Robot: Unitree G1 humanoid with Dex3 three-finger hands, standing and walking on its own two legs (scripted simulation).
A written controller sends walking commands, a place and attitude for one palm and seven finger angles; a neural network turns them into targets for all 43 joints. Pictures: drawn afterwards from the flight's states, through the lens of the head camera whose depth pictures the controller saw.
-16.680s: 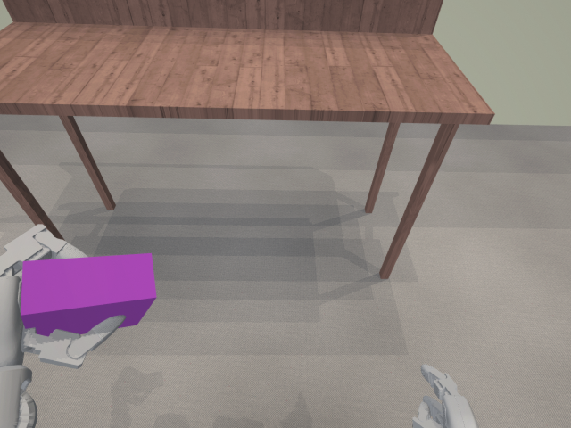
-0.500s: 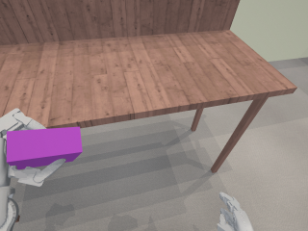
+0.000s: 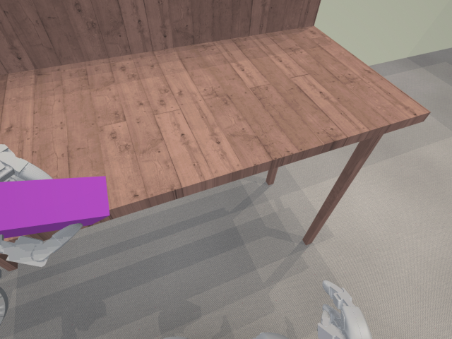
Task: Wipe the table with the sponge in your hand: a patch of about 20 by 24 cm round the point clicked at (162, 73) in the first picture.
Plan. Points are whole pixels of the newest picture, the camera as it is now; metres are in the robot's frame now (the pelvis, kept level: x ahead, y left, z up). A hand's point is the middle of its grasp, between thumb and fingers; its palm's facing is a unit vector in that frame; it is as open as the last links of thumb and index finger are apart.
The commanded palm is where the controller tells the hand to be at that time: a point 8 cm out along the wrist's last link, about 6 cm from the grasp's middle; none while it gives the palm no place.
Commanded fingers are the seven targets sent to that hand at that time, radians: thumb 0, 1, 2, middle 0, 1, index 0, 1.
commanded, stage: shuffle to correct the standing spot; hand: left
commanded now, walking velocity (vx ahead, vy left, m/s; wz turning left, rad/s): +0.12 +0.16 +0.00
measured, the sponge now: (66, 206) +0.24 +0.23 +0.17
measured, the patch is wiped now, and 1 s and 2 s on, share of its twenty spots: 0.00 0.00 0.00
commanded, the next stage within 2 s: come to a stop and stand still in 0.34 s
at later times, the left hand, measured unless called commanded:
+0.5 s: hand (24, 166) +0.28 +0.30 +0.18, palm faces +0.40 -0.79 -0.46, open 9.1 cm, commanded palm +0.22 +0.34 +0.20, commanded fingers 0.00 0.10 1.30 -1.20 -1.60 -1.20 -1.60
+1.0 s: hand (3, 158) +0.29 +0.33 +0.19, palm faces +0.38 -0.81 -0.45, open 9.1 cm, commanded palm +0.22 +0.35 +0.20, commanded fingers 0.00 0.10 1.30 -1.20 -1.60 -1.20 -1.60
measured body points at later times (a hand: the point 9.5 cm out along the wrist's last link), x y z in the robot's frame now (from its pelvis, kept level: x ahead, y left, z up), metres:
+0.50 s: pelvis +0.06 +0.06 +0.00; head +0.09 +0.05 +0.45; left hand +0.26 +0.34 +0.21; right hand +0.25 -0.19 -0.07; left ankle +0.10 +0.20 -0.72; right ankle +0.04 -0.06 -0.71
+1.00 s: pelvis +0.06 +0.07 +0.02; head +0.08 +0.09 +0.47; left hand +0.26 +0.37 +0.22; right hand +0.24 -0.15 -0.05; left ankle +0.10 +0.20 -0.72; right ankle +0.05 -0.05 -0.72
